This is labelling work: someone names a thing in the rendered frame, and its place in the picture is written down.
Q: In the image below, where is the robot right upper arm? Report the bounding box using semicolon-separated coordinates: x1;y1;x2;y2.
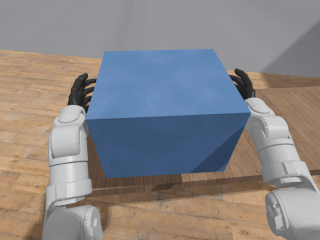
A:
265;187;320;240

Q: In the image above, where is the carton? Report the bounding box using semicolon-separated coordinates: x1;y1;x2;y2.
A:
85;49;251;179

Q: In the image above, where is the left robot forearm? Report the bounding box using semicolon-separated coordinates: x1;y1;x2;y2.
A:
42;105;93;240

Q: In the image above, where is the robot left upper arm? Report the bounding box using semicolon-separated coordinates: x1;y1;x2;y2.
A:
43;205;103;240

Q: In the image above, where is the robot right hand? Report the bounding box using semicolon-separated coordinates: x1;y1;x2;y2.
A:
229;68;256;100

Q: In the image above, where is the right robot forearm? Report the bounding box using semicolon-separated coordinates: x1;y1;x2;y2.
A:
244;97;320;196

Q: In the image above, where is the robot left hand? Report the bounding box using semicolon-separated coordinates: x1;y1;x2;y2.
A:
67;73;97;114

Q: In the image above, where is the table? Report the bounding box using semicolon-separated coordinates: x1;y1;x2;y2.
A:
84;86;320;198

